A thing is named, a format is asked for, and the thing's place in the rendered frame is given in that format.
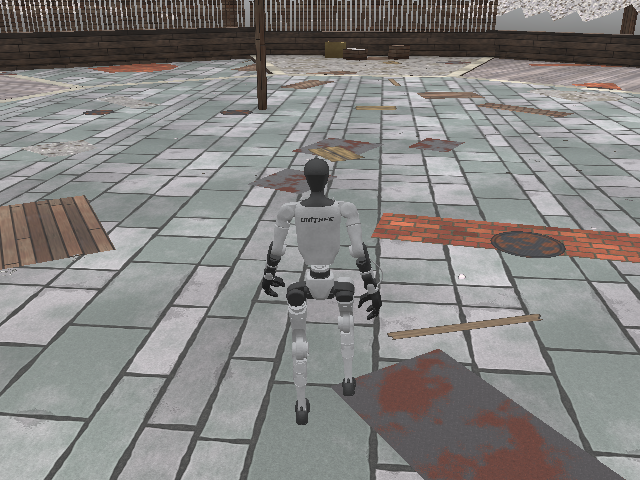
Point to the right robot forearm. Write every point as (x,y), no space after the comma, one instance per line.
(366,272)

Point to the left robot hand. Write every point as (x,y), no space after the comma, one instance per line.
(276,283)

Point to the robot left upper arm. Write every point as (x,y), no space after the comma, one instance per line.
(286,212)

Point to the left robot forearm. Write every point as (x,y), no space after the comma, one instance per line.
(271,264)

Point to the right robot hand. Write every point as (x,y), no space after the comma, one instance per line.
(376,303)

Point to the right robot thigh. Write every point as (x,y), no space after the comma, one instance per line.
(344,291)

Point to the robot right upper arm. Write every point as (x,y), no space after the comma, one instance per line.
(348,210)

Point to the left robot foot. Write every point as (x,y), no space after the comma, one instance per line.
(302,416)

